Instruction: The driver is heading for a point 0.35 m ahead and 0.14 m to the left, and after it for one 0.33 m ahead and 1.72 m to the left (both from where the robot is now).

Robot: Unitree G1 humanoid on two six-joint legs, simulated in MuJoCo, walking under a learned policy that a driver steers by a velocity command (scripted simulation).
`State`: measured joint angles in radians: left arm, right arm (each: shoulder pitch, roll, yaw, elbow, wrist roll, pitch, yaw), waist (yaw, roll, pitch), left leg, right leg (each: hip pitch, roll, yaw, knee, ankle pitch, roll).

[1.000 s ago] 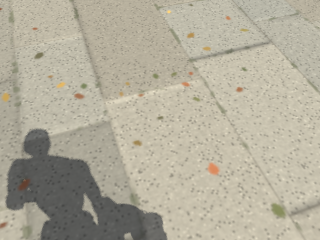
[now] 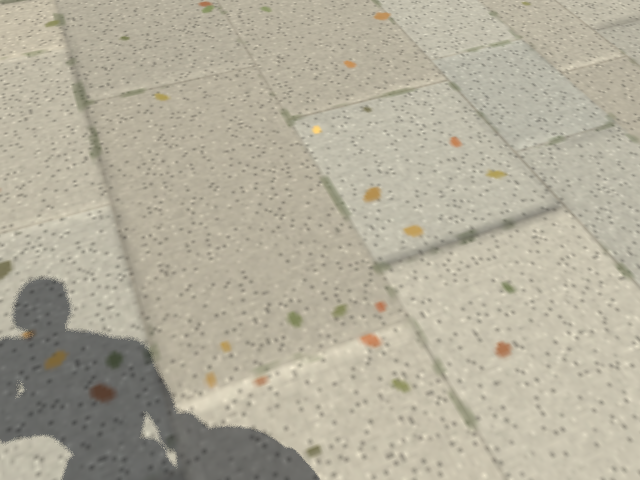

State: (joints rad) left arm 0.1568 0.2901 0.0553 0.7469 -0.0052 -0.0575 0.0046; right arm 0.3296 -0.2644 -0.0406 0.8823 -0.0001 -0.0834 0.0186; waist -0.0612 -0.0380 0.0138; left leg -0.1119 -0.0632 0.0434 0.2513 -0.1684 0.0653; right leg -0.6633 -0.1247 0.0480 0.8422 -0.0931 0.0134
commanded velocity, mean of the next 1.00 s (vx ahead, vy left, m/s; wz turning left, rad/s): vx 0.29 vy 0.00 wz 0.46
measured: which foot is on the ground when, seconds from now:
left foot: down 0.00-0.22, up 0.24-0.66, down 0.68-1.00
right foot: up 0.00-0.20, down 0.22-0.68, up 0.70-1.00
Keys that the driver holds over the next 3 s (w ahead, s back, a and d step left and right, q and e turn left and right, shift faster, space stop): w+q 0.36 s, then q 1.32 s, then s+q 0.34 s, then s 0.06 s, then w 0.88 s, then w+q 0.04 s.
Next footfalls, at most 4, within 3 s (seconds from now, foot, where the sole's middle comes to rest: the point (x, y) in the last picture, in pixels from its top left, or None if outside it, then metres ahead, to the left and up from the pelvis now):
0.22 right None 0.30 -0.16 -0.79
0.68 left None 0.45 0.12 -0.79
1.14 right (353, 459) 0.53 -0.09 -0.79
1.54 left None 0.33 0.10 -0.79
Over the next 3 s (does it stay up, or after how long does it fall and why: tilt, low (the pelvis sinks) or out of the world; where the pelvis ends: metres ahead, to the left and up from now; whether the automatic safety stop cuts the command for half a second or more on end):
stays up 0.47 0.14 -0.03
